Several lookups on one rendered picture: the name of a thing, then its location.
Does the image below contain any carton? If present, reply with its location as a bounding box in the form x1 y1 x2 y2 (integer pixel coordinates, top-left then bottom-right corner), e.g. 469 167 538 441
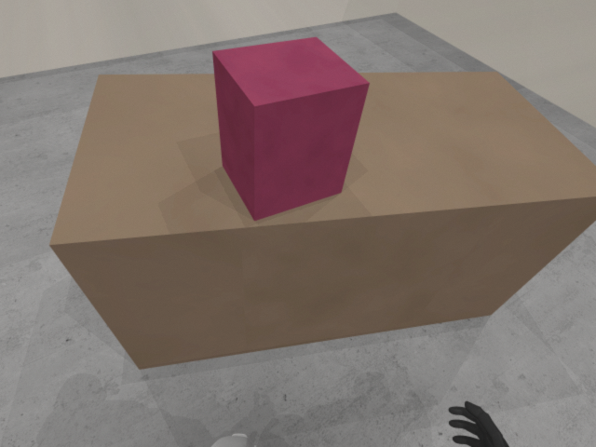
212 37 370 221

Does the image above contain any pedestal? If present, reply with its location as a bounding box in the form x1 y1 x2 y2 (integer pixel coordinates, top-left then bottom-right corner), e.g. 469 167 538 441
49 72 596 370

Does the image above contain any robot right hand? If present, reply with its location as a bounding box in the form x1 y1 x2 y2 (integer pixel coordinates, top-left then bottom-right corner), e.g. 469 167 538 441
449 401 509 447

